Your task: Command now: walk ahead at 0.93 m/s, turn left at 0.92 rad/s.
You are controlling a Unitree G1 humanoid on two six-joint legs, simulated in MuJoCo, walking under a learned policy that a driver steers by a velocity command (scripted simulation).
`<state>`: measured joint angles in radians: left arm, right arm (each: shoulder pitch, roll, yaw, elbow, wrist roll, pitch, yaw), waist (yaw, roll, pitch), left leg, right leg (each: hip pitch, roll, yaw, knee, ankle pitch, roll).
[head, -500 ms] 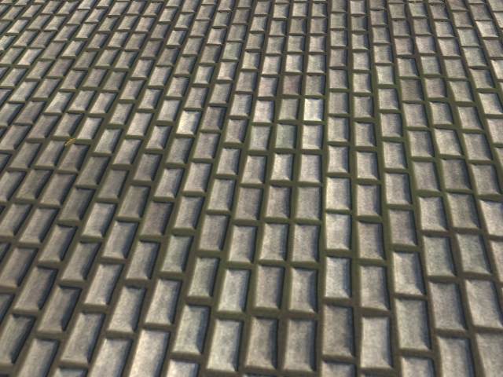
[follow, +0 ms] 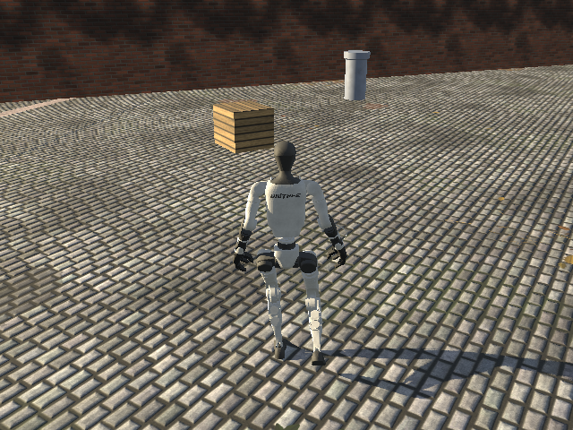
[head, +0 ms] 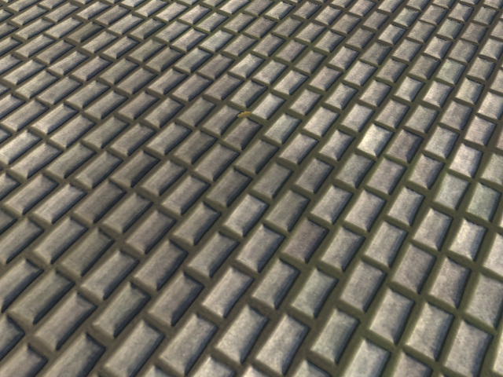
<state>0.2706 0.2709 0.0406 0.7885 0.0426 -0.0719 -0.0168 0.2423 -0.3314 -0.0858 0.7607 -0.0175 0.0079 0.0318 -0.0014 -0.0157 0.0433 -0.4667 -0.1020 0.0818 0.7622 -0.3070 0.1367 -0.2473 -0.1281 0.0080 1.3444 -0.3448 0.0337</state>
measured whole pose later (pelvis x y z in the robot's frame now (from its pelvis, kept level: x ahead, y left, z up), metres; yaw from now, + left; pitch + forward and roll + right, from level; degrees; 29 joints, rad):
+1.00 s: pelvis +0.87 +0.09 +0.03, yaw -24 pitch +2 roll +2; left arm 0.21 0.36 0.10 0.64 -0.03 0.03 0.03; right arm 0.12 -0.28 -0.05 0.72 -0.01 -0.06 -0.03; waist 0.01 -0.02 0.11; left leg -0.28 0.04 0.14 0.42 -0.17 0.00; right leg -0.63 -0.06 -0.01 1.16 -0.39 0.09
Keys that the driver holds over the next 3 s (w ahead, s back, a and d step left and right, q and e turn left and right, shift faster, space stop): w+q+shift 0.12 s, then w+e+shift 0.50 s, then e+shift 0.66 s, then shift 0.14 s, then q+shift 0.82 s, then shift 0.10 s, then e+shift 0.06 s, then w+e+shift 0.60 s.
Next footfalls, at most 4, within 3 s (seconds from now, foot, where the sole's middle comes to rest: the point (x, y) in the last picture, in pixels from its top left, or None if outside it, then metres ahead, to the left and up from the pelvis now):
0.38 right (261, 329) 0.58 -0.01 -0.74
0.78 left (197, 205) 0.99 0.19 -0.74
1.18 right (288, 198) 1.02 -0.10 -0.74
1.56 left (229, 162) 1.17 0.09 -0.74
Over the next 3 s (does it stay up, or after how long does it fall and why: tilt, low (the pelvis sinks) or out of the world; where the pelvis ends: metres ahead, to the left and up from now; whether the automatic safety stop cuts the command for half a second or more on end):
stays up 1.28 -0.06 -0.01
